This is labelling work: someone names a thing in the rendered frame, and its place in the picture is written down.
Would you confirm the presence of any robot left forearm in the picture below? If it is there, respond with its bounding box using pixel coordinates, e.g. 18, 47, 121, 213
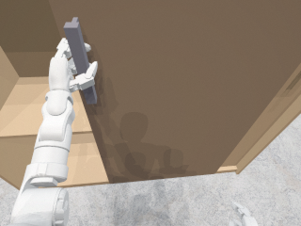
10, 89, 75, 224

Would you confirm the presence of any handle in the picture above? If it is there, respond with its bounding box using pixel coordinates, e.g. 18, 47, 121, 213
63, 17, 98, 105

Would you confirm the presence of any robot right hand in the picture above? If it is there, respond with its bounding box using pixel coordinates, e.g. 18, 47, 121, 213
229, 202, 259, 226

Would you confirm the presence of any left robot upper arm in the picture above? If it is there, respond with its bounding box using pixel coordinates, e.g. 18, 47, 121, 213
6, 187, 70, 226

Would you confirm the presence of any robot left hand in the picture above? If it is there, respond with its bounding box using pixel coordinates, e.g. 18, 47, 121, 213
49, 38, 98, 94

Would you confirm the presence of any wardrobe door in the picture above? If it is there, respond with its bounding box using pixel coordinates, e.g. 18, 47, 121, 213
221, 63, 301, 167
49, 0, 301, 185

